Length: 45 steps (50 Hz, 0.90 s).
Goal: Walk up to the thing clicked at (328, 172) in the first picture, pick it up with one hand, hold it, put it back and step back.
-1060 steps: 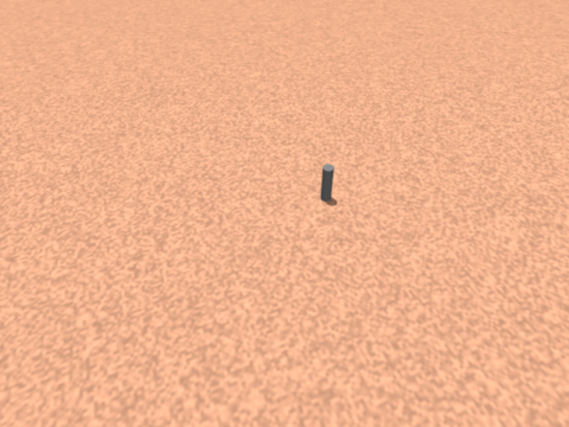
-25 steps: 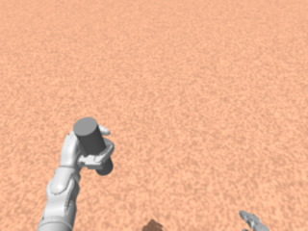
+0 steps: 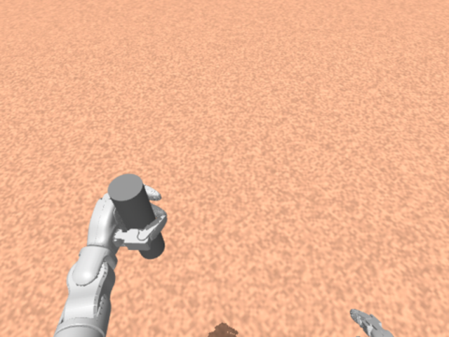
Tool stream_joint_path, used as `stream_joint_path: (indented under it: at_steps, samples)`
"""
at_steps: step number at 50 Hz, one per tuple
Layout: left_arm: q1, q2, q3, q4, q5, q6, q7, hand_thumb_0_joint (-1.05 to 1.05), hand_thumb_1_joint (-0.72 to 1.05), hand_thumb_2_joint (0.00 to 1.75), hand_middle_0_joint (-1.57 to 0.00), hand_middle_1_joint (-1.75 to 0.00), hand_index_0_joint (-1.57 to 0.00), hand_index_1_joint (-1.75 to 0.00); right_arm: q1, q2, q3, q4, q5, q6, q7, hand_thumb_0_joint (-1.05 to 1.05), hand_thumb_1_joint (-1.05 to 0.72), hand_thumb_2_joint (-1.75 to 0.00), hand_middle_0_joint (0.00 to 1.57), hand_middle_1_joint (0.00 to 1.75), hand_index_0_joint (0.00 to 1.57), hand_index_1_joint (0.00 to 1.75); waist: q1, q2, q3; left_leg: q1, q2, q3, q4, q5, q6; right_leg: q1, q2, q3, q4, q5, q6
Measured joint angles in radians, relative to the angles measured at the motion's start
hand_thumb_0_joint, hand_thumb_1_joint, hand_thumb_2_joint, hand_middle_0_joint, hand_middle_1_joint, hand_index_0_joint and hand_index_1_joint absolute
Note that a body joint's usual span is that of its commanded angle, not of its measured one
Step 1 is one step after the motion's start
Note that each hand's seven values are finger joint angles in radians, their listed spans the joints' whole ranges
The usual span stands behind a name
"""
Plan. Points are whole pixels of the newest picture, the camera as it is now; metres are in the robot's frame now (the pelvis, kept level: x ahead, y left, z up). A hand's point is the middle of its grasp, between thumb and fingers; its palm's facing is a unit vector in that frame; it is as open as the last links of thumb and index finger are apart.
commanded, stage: hold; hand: left
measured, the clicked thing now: (140, 221) +0.33 +0.16 +0.04
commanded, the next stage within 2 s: crouch in 0.94 s
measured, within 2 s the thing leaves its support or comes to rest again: neither
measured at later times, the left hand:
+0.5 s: hand (146, 220) +0.33 +0.15 +0.05, palm faces -0.08 -1.00 +0.00, open 6.8 cm
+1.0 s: hand (144, 216) +0.33 +0.15 +0.05, palm faces -0.07 -1.00 +0.01, open 6.8 cm
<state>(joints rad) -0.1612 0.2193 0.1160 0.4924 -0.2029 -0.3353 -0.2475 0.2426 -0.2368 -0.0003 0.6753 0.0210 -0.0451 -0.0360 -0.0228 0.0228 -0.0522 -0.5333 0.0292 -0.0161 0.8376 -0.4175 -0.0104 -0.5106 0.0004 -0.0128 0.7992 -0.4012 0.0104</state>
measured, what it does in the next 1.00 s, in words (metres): stands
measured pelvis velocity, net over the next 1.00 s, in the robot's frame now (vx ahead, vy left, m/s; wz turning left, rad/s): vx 0.00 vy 0.00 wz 0.00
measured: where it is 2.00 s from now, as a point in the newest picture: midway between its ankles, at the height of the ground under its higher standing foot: outside the picture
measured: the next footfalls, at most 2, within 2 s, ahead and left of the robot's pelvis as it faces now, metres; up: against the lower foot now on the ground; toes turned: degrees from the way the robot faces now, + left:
none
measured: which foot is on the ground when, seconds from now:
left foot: down 0.00-1.00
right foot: down 0.00-1.00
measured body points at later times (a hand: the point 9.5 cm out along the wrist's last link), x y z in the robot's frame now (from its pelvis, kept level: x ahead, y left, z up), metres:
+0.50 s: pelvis +0.00 -0.01 +0.00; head +0.04 +0.00 +0.45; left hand +0.32 +0.21 +0.05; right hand +0.13 -0.25 -0.11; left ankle +0.00 +0.12 -0.70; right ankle +0.00 -0.13 -0.70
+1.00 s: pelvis +0.00 +0.00 +0.00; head +0.04 +0.00 +0.45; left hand +0.33 +0.21 +0.05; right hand +0.13 -0.25 -0.11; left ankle +0.00 +0.12 -0.70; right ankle +0.00 -0.13 -0.70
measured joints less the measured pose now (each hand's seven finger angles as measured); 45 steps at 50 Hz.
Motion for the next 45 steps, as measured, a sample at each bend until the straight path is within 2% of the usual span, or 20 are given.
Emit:
stream_joint_path:
  at_steps: [9, 13, 16, 22, 29, 36, 45]
  samples:
    - [-0.032, -0.007, 0.031, 0.029, -0.004, -0.006, 0.016, 0.00, 0.04, 1.04, -0.90, -1.05, -0.89, -1.06, -0.008, 0.006, 0.003, -0.004, -0.001, -0.002, 0.002, 0.01, -0.90, -0.90, 0.20, 0.30, 0.20, 0.30, -0.004, -0.010, 0.014, -0.011, 0.001, 0.001, 0.004, 0.006, -0.003, -0.015, 0.001, 0.001, 0.011, 0.003, -0.003]
    - [-0.002, 0.002, 0.012, -0.004, 0.007, -0.008, 0.011, 0.00, 0.04, 1.04, -0.90, -1.05, -0.89, -1.06, 0.000, 0.003, 0.001, -0.007, -0.001, -0.002, 0.002, 0.01, -0.90, -0.90, 0.20, 0.30, 0.20, 0.30, -0.002, -0.005, 0.012, -0.008, 0.001, 0.001, 0.000, 0.007, -0.004, -0.012, 0.001, 0.001, 0.007, 0.004, -0.004]
    - [0.006, 0.000, 0.003, -0.007, 0.002, -0.004, 0.011, 0.00, 0.04, 1.04, -0.90, -1.05, -0.89, -1.06, 0.004, -0.001, 0.001, -0.001, 0.001, -0.002, -0.001, 0.01, -0.90, -0.90, 0.20, 0.30, 0.20, 0.30, 0.001, 0.001, 0.004, -0.002, 0.000, -0.002, -0.001, 0.005, -0.004, -0.004, 0.001, -0.002, 0.004, 0.002, -0.004]
    - [-0.029, -0.006, 0.028, 0.032, -0.010, -0.005, 0.017, 0.00, 0.04, 1.04, -0.90, -1.05, -0.89, -1.06, -0.011, 0.003, 0.005, 0.002, 0.003, -0.006, -0.003, 0.01, -0.90, -0.90, 0.20, 0.30, 0.20, 0.30, -0.004, -0.006, 0.006, -0.013, 0.000, -0.003, 0.004, 0.005, -0.005, -0.016, 0.000, -0.003, 0.014, -0.001, -0.005]
    - [0.010, -0.003, 0.007, -0.009, 0.002, -0.001, 0.003, 0.00, 0.04, 1.04, -0.90, -1.05, -0.89, -1.06, -0.005, -0.001, 0.001, -0.004, 0.001, -0.003, -0.006, 0.01, -0.90, -0.90, 0.20, 0.30, 0.20, 0.30, -0.001, -0.003, 0.002, -0.003, 0.003, -0.003, -0.003, 0.004, -0.005, -0.005, 0.003, -0.003, 0.002, 0.001, -0.005]
    - [-0.020, -0.003, 0.029, 0.026, -0.005, -0.008, 0.015, 0.00, 0.04, 1.04, -0.90, -1.05, -0.89, -1.06, -0.015, 0.002, 0.003, -0.002, 0.002, -0.007, -0.004, 0.01, -0.90, -0.90, 0.20, 0.30, 0.20, 0.30, -0.002, -0.009, 0.006, -0.015, 0.001, -0.003, 0.007, 0.000, -0.005, -0.019, 0.001, -0.003, 0.016, -0.006, -0.005]
    - [0.001, 0.001, 0.004, -0.006, -0.005, -0.001, 0.003, 0.00, 0.04, 1.03, -0.90, -1.05, -0.89, -1.06, 0.001, -0.001, 0.000, 0.004, 0.002, -0.006, -0.003, 0.01, -0.90, -0.90, 0.20, 0.30, 0.20, 0.30, 0.002, 0.003, -0.005, -0.006, 0.001, -0.005, 0.006, -0.006, -0.004, -0.006, 0.001, -0.005, 0.008, -0.009, -0.003]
